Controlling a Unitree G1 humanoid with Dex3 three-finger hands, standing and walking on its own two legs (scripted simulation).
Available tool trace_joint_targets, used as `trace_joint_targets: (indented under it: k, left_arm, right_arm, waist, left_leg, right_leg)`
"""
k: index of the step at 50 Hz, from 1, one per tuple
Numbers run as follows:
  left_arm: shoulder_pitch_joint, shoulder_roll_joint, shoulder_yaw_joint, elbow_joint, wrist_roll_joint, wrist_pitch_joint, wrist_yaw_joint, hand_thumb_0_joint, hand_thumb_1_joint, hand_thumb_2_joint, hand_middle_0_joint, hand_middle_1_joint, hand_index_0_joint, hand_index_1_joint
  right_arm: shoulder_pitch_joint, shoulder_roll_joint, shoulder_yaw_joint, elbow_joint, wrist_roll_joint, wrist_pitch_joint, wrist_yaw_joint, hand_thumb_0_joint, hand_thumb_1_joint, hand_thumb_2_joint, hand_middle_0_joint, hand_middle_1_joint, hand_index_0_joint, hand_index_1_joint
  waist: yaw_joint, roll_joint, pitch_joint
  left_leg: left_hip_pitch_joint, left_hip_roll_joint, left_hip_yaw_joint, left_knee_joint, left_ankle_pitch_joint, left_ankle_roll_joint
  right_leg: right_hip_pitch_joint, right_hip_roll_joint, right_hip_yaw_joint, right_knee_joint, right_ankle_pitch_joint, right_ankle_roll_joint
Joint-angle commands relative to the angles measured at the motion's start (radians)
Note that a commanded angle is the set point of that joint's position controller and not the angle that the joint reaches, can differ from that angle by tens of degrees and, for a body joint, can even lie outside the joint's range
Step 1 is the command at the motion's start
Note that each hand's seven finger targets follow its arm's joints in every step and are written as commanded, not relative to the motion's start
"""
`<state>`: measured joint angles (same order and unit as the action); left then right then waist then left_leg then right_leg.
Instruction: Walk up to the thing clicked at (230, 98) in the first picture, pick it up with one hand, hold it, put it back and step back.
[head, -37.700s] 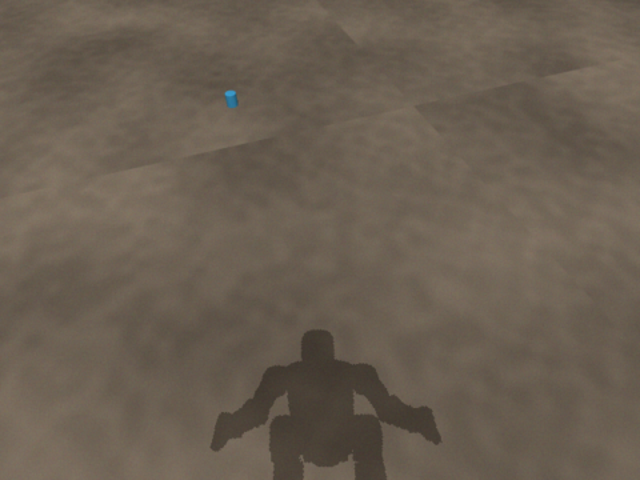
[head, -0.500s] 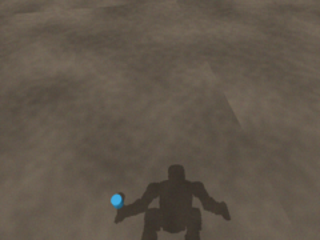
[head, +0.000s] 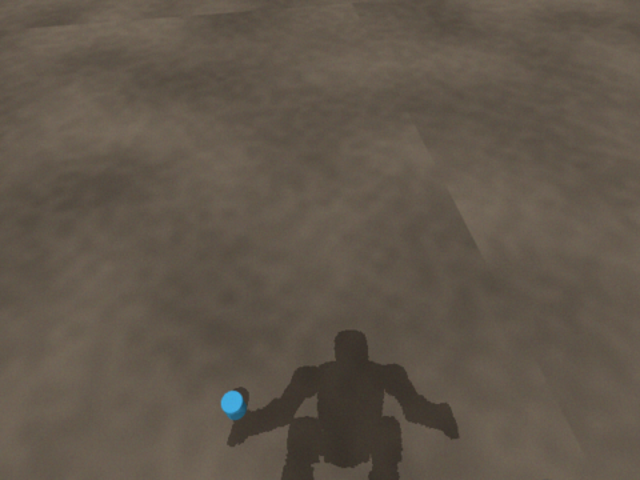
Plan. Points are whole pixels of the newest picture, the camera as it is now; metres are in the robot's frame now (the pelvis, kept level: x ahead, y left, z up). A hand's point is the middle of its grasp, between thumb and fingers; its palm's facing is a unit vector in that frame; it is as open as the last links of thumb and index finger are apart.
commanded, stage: stand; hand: left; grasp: from above
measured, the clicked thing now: (234, 405) +0.42 +0.29 -0.74
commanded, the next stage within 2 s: rise first in 0.54 s
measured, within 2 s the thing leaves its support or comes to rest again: neither
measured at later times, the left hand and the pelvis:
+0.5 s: hand out of the picture +0.07 +0.26 -0.16, palm faces -0.02 -0.94 -0.34, open 7.4 cm; pelvis +0.00 +0.00 +0.00, yaw +0 degrees
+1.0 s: hand (162, 468) +0.16 +0.26 -0.18, palm faces -0.07 -0.93 -0.37, open 10.8 cm; pelvis -0.01 +0.01 -0.03, yaw -2 degrees
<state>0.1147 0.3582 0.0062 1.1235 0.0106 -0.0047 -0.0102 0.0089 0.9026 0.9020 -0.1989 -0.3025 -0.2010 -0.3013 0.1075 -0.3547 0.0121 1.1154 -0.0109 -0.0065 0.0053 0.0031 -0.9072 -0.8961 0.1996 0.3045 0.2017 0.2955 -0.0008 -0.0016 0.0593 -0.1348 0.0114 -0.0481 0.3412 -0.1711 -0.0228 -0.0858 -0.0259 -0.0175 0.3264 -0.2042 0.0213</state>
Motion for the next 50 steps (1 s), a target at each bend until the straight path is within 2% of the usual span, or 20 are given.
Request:
trace_joint_targets:
  k: [1,5,15,24,31,32,33,34,35,36,37,38,40,42,43,44,45,48,49,50]
  left_arm:
    - [-0.022,0.209,0.036,-0.057,0.001,-0.024,0.018,0.000,0.900,0.900,-0.200,-0.300,-0.200,-0.301]
    - [-0.018,0.209,0.034,-0.057,-0.001,-0.025,0.017,0.000,0.900,0.900,-0.200,-0.300,-0.200,-0.301]
    - [-0.014,0.213,0.037,-0.058,-0.002,-0.025,0.017,0.000,0.900,0.900,-0.200,-0.300,-0.200,-0.301]
    - [-0.010,0.208,0.035,-0.059,0.001,-0.023,0.016,0.000,0.900,0.900,-0.200,-0.300,-0.200,-0.301]
    - [-0.011,0.214,0.037,-0.062,0.001,-0.024,0.016,0.000,0.900,0.900,-0.200,-0.300,-0.200,-0.301]
    - [-0.010,0.210,0.036,-0.060,-0.002,-0.024,0.017,0.000,0.902,0.980,-0.280,-0.380,-0.280,-0.381]
    - [-0.361,0.049,0.033,-0.411,-0.056,-0.125,0.032,0.000,0.822,0.994,-0.227,-0.460,-0.200,-0.461]
    - [-0.516,0.124,0.066,-0.438,-0.052,-0.129,0.044,0.000,0.742,0.921,-0.251,-0.518,-0.213,-0.541]
    - [-0.295,0.170,0.108,-0.173,-0.036,-0.078,0.050,0.000,0.662,0.927,-0.227,-0.583,-0.194,-0.617]
    - [-0.204,0.161,0.119,-0.095,-0.029,-0.058,0.034,0.000,0.582,0.883,-0.221,-0.655,-0.209,-0.667]
    - [-0.244,0.199,0.132,-0.109,-0.005,-0.053,0.029,0.000,0.502,0.877,-0.183,-0.735,-0.188,-0.747]
    - [-0.319,0.252,0.159,-0.173,0.004,-0.068,0.025,0.000,0.422,0.860,-0.170,-0.815,-0.187,-0.803]
    - [-0.192,0.237,0.185,-0.095,0.054,-0.043,0.004,0.000,0.262,0.857,-0.137,-0.947,-0.175,-0.907]
    - [-0.048,0.218,0.224,-0.072,0.091,-0.015,-0.009,0.000,0.102,0.904,-0.093,-1.017,-0.129,-0.979]
    - [-0.068,0.227,0.231,-0.139,0.102,-0.003,-0.006,0.000,0.022,0.913,-0.085,-1.028,-0.119,-0.992]
    - [-0.092,0.207,0.219,-0.195,0.108,0.015,-0.001,0.000,-0.058,0.918,-0.082,-1.045,-0.115,-1.010]
    - [-0.083,0.172,0.190,-0.200,0.118,0.044,0.002,0.000,-0.138,0.943,-0.066,-1.069,-0.096,-1.037]
    - [-0.121,0.181,0.189,-0.246,0.142,0.115,0.009,0.000,-0.378,0.966,-0.075,-1.067,-0.086,-1.054]
    - [-0.110,0.181,0.192,-0.263,0.146,0.130,0.012,0.000,-0.458,0.973,-0.072,-1.061,-0.078,-1.054]
    - [-0.106,0.172,0.192,-0.280,0.149,0.142,0.015,0.000,-0.538,0.978,-0.083,-1.064,-0.086,-1.060]
  right_arm:
    - [-0.034,-0.211,-0.043,-0.057,0.004,-0.022,-0.015,0.000,-0.900,-0.900,0.200,0.300,0.200,0.300]
    - [-0.036,-0.215,-0.046,-0.054,0.003,-0.020,-0.013,0.000,-0.900,-0.900,0.200,0.300,0.200,0.300]
    - [-0.027,-0.212,-0.044,-0.054,0.004,-0.024,-0.013,0.000,-0.900,-0.900,0.200,0.300,0.200,0.300]
    - [-0.026,-0.212,-0.045,-0.052,0.004,-0.022,-0.014,0.000,-0.900,-0.900,0.200,0.300,0.200,0.300]
    - [-0.024,-0.214,-0.045,-0.052,0.003,-0.022,-0.013,0.000,-0.900,-0.900,0.200,0.300,0.200,0.300]
    - [-0.021,-0.216,-0.045,-0.049,0.003,-0.023,-0.012,0.000,-0.950,-0.927,0.202,0.306,0.202,0.306]
    - [-0.038,-0.046,0.000,-0.340,0.074,-0.076,-0.034,0.000,-0.979,-0.919,0.199,0.300,0.200,0.300]
    - [0.002,-0.081,-0.015,-0.304,0.070,-0.077,-0.047,0.000,-0.926,-0.908,0.199,0.300,0.199,0.300]
    - [0.059,-0.101,-0.019,-0.254,0.070,-0.063,-0.052,0.000,-0.921,-0.908,0.198,0.300,0.199,0.300]
    - [0.065,-0.101,-0.032,-0.281,0.069,-0.052,-0.050,0.000,-0.904,-0.902,0.199,0.300,0.199,0.300]
    - [0.082,-0.105,-0.050,-0.303,0.061,-0.052,-0.057,0.000,-0.907,-0.902,0.199,0.300,0.199,0.300]
    - [0.097,-0.107,-0.064,-0.317,0.057,-0.060,-0.066,0.000,-0.880,-0.893,0.199,0.300,0.200,0.300]
    - [0.126,-0.098,-0.083,-0.355,0.040,-0.065,-0.058,0.000,-0.902,-0.898,0.199,0.300,0.200,0.300]
    - [0.134,-0.086,-0.101,-0.391,0.025,-0.068,-0.042,0.000,-0.915,-0.901,0.200,0.300,0.200,0.300]
    - [0.134,-0.078,-0.102,-0.422,0.027,-0.069,-0.041,0.000,-0.903,-0.898,0.200,0.300,0.200,0.300]
    - [0.122,-0.074,-0.103,-0.451,0.028,-0.069,-0.041,0.000,-0.906,-0.899,0.200,0.300,0.200,0.300]
    - [0.107,-0.070,-0.098,-0.473,0.032,-0.068,-0.040,0.000,-0.914,-0.902,0.200,0.300,0.200,0.300]
    - [0.070,-0.075,-0.100,-0.535,0.037,-0.073,-0.033,0.000,-0.910,-0.902,0.200,0.300,0.200,0.300]
    - [0.072,-0.068,-0.098,-0.546,0.037,-0.077,-0.030,0.000,-0.880,-0.894,0.201,0.300,0.200,0.300]
    - [0.078,-0.064,-0.100,-0.560,0.036,-0.081,-0.028,0.000,-0.913,-0.903,0.201,0.300,0.200,0.300]
  waist:
    - [0.004,0.000,-0.092]
    - [0.004,0.005,-0.072]
    - [0.004,0.016,-0.088]
    - [0.005,0.012,-0.069]
    - [0.003,0.013,-0.072]
    - [0.005,0.017,-0.072]
    - [-0.119,0.030,-0.021]
    - [-0.087,0.013,-0.084]
    - [-0.079,-0.028,-0.040]
    - [-0.043,-0.045,-0.029]
    - [-0.044,-0.054,-0.089]
    - [-0.030,-0.037,-0.183]
    - [-0.023,-0.014,-0.273]
    - [0.033,0.033,-0.313]
    - [0.040,0.065,-0.360]
    - [0.039,0.087,-0.361]
    - [0.030,0.093,-0.320]
    - [0.006,0.030,-0.268]
    - [0.013,0.026,-0.252]
    - [0.006,0.020,-0.247]
  left_leg:
    - [0.029,0.111,-0.070,-0.037,0.185,0.040]
    - [0.027,0.105,-0.070,-0.043,0.146,0.038]
    - [0.026,0.108,-0.072,-0.046,0.186,0.037]
    - [0.003,0.104,-0.074,-0.050,0.130,0.039]
    - [0.010,0.105,-0.075,-0.051,0.138,0.039]
    - [0.010,0.106,-0.075,-0.050,0.141,0.040]
    - [-0.081,-0.023,0.078,0.019,-0.033,0.029]
    - [-0.068,-0.029,0.074,0.040,-0.047,0.030]
    - [-0.104,-0.039,0.079,0.056,-0.074,0.035]
    - [-0.155,-0.028,0.077,0.091,-0.056,0.034]
    - [-0.164,-0.029,0.076,0.123,-0.025,0.038]
    - [-0.145,-0.025,0.070,0.149,0.008,0.033]
    - [-0.196,-0.031,0.067,0.221,0.053,0.031]
    - [-0.251,-0.040,0.070,0.274,0.084,0.024]
    - [-0.228,-0.042,0.071,0.266,0.099,0.018]
    - [-0.226,-0.042,0.073,0.261,0.086,0.015]
    - [-0.245,-0.038,0.071,0.258,0.066,0.012]
    - [-0.325,-0.021,0.055,0.312,0.026,0.015]
    - [-0.357,-0.020,0.055,0.329,-0.007,0.016]
    - [-0.389,-0.020,0.058,0.350,-0.035,0.019]
  right_leg:
    - [0.005,-0.109,0.075,-0.053,0.150,-0.034]
    - [-0.014,-0.106,0.078,-0.064,0.109,-0.036]
    - [0.013,-0.109,0.078,-0.050,0.144,-0.035]
    - [0.002,-0.108,0.078,-0.062,0.100,-0.034]
    - [0.000,-0.107,0.080,-0.058,0.102,-0.036]
    - [0.006,-0.110,0.080,-0.059,0.107,-0.035]
    - [-0.257,0.018,0.009,0.018,0.047,-0.023]
    - [-0.203,0.011,-0.001,0.031,0.033,-0.021]
    - [-0.219,0.021,-0.008,0.031,-0.009,-0.024]
    - [-0.239,0.027,-0.022,0.072,-0.018,-0.030]
    - [-0.246,0.027,-0.020,0.102,0.008,-0.031]
    - [-0.232,0.027,-0.014,0.136,0.052,-0.028]
    - [-0.242,0.022,-0.010,0.213,0.105,-0.030]
    - [-0.249,0.026,-0.006,0.269,0.109,-0.039]
    - [-0.228,0.028,-0.006,0.267,0.113,-0.042]
    - [-0.244,0.030,-0.004,0.263,0.094,-0.041]
    - [-0.275,0.034,-0.008,0.264,0.068,-0.042]
    - [-0.361,0.044,-0.022,0.307,0.014,-0.040]
    - [-0.379,0.044,-0.024,0.321,-0.020,-0.038]
    - [-0.412,0.044,-0.020,0.335,-0.044,-0.037]
